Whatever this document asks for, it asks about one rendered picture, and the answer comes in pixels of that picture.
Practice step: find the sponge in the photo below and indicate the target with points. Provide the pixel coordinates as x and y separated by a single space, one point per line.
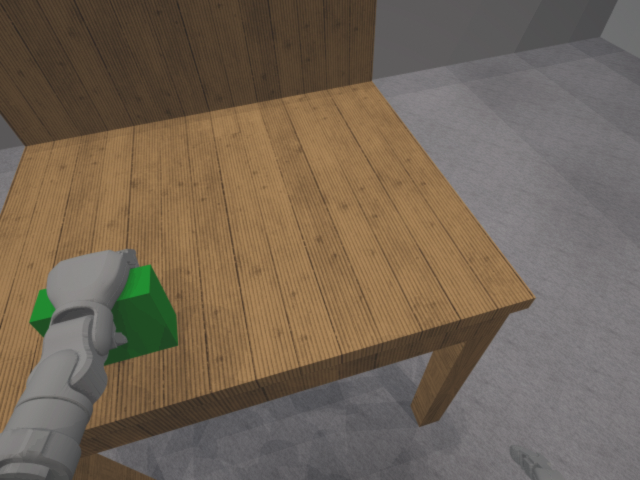
142 313

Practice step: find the robot left forearm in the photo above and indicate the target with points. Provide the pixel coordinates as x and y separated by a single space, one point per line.
42 437

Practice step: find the right robot hand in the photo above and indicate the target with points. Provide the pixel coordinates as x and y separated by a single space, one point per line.
536 466

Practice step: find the table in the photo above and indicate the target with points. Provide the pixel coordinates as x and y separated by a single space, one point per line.
300 232

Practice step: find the left robot hand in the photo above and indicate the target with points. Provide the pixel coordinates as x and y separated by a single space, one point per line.
99 277

